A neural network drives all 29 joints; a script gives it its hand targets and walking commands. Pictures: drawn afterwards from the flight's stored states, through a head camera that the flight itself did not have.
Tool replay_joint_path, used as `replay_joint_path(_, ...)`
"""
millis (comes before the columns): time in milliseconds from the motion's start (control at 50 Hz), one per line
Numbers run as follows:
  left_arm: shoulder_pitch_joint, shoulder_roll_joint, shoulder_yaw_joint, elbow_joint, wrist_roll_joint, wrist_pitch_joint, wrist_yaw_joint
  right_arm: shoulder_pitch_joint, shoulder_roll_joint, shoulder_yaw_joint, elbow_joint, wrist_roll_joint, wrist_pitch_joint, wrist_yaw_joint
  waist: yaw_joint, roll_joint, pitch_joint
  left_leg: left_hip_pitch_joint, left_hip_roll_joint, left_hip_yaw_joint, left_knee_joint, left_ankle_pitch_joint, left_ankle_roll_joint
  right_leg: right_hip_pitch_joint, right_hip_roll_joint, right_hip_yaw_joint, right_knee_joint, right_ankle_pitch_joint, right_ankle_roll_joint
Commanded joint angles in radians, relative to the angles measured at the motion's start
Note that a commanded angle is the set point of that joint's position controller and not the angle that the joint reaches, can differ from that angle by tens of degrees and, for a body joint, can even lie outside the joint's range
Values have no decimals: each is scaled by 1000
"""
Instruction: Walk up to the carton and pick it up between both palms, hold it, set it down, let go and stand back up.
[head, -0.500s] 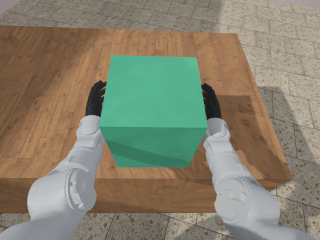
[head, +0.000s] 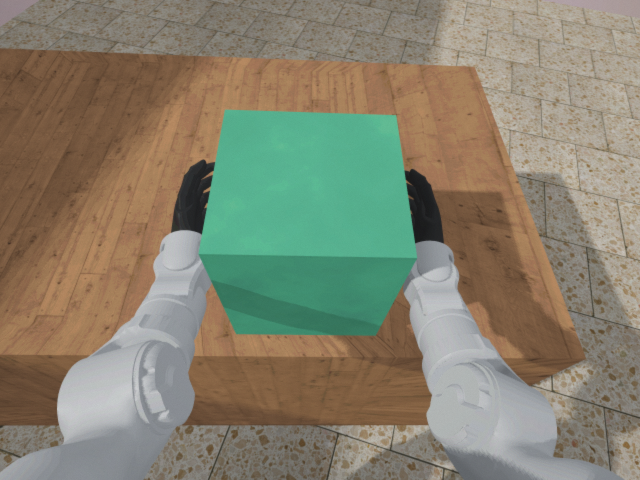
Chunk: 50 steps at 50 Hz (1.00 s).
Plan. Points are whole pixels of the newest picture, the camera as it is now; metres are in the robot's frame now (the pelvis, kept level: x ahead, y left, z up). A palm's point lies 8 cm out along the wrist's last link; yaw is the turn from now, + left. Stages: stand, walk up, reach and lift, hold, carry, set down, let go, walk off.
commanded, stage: reach and lift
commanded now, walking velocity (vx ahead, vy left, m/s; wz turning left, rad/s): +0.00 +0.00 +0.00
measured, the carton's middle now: (308, 235) +0.44 +0.03 +0.01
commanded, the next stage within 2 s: none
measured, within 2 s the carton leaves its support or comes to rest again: leaves its support in 0.06 s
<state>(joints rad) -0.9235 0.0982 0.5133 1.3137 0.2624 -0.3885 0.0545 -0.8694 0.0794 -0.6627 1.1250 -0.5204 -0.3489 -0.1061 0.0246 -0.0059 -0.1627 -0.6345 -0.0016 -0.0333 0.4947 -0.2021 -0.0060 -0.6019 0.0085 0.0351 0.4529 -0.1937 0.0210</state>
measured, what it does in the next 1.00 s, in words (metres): stands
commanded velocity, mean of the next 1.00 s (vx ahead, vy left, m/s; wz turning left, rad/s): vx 0.00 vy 0.00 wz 0.00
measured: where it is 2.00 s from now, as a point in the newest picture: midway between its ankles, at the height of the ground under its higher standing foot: outside the picture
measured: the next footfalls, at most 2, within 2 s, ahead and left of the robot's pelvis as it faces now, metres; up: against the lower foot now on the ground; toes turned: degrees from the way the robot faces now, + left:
none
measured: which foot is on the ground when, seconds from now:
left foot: down 0.00-1.00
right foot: down 0.00-1.00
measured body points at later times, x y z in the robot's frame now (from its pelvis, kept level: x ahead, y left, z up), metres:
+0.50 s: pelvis -0.01 +0.00 +0.00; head +0.08 +0.01 +0.44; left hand +0.43 +0.18 +0.05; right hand +0.43 -0.13 +0.05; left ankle +0.00 +0.12 -0.73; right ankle -0.01 -0.13 -0.73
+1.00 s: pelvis -0.01 +0.00 +0.00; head +0.05 +0.01 +0.45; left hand +0.42 +0.18 +0.06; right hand +0.43 -0.12 +0.07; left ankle +0.00 +0.12 -0.73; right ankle -0.01 -0.13 -0.73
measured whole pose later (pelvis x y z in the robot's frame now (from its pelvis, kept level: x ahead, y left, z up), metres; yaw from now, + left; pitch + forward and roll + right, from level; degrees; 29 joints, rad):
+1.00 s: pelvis -0.01 +0.00 +0.00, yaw +0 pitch +19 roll -1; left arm -0.91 0.12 0.16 1.41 -0.10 -0.43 0.13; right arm -0.84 -0.01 -0.34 1.21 -0.17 -0.35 -0.13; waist 0.02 -0.01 -0.24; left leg -0.63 0.00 -0.03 0.48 -0.18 -0.01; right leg -0.60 0.01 0.03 0.44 -0.17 0.02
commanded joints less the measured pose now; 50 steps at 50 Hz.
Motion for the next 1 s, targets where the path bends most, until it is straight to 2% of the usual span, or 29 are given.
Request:
replay_joint_path(0, -550, -578, -233, -56, 73, -86, -90, -475, 551, 281, 30, -93, -143, 161, 12, 23, -723, 478, 51, 133, 7, 634, -85, 425, 30, -153, -53, 493, -18)
replay_joint_path(40, -557, -597, -237, -46, 73, -97, -88, -488, 550, 288, 44, -97, -166, 159, 23, 24, -733, 495, 56, 133, 11, 661, -88, 388, 36, -158, -63, 469, -22)
replay_joint_path(60, -568, -599, -246, -49, 70, -104, -87, -470, 542, 287, 64, -106, -172, 159, 16, 20, -734, 500, 59, 130, 5, 648, -89, 380, 35, -162, -65, 460, -21)
replay_joint_path(120, -563, -606, -246, -40, 67, -119, -84, -499, 533, 301, 58, -99, -202, 157, 39, 8, -747, 450, 52, 148, -3, 594, -83, 400, 37, -152, -69, 449, -28)
replay_joint_path(200, -591, -584, -241, -8, 71, -128, -88, -518, 511, 288, 97, -120, -215, 160, 43, 8, -726, 394, 46, 162, -32, 498, -76, 413, 31, -150, -70, 409, -25)
replay_joint_path(320, -622, -598, -274, -8, 53, -136, -84, -557, 485, 290, 129, -114, -237, 163, 41, 21, -739, 389, 48, 160, -39, 452, -73, 369, 34, -151, -70, 366, -30)
replay_joint_path(380, -620, -610, -291, -19, 32, -137, -85, -576, 493, 320, 93, -94, -244, 161, 52, 9, -757, 386, 49, 156, -31, 467, -74, 385, 36, -145, -58, 401, -29)
replay_joint_path(460, -614, -597, -296, 7, 17, -135, -89, -567, 482, 342, 124, -85, -235, 162, 55, 6, -759, 361, 43, 160, -34, 443, -68, 396, 32, -136, -47, 426, -27)
replay_joint_path(520, -617, -616, -336, -11, -15, -138, -87, -568, 498, 372, 110, -66, -233, 160, 43, 12, -810, 346, 40, 148, -21, 455, -71, 406, 35, -132, -30, 462, -24)
replay_joint_path(580, -613, -618, -350, -7, -31, -131, -87, -587, 502, 403, 99, -33, -222, 159, 49, 26, -822, 337, 38, 140, -16, 461, -72, 414, 36, -128, -21, 470, -23)
replay_joint_path(640, -628, -643, -400, -18, -70, -134, -85, -589, 510, 436, 96, -4, -214, 159, 33, 40, -862, 362, 42, 125, 2, 491, -80, 376, 49, -132, -15, 471, -26)
replay_joint_path(700, -645, -658, -424, -22, -100, -135, -86, -588, 535, 489, 85, 39, -189, 156, 37, 37, -865, 349, 36, 116, 11, 491, -76, 395, 47, -118, -1, 497, -22)
replay_joint_path(760, -685, -670, -473, -57, -144, -138, -85, -566, 565, 530, 82, 81, -159, 149, 16, 59, -882, 344, 29, 102, 25, 503, -85, 406, 50, -109, 15, 527, -18)
replay_joint_path(840, -722, -694, -538, -93, -206, -137, -85, -605, 597, 607, 23, 152, -121, 146, 14, 50, -912, 329, 21, 93, 33, 476, -84, 411, 50, -96, 26, 510, -15)
replay_joint_path(920, -785, -728, -601, -168, -259, -129, -79, -616, 621, 668, -26, 225, -72, 139, -8, 61, -907, 356, 11, 78, 41, 479, -90, 410, 56, -91, 27, 489, -10)
replay_joint_path(960, -778, -741, -620, -174, -273, -118, -78, -610, 631, 714, -60, 274, -44, 134, -1, 60, -892, 347, 2, 76, 40, 467, -86, 423, 56, -79, 23, 478, -9)
replay_joint_path(980, -803, -734, -618, -200, -278, -109, -80, -617, 637, 724, -81, 286, -29, 128, -3, 31, -882, 338, 0, 71, 34, 448, -79, 441, 55, -74, 20, 475, -4)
